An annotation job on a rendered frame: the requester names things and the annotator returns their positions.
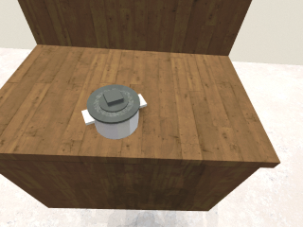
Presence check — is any lid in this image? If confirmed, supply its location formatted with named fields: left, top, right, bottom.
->
left=86, top=84, right=140, bottom=124

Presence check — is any table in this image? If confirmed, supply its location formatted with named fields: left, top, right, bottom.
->
left=0, top=0, right=281, bottom=212

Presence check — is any knob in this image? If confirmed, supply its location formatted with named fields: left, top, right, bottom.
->
left=103, top=88, right=124, bottom=106

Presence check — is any pot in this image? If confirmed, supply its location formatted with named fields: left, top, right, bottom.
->
left=81, top=94, right=147, bottom=140

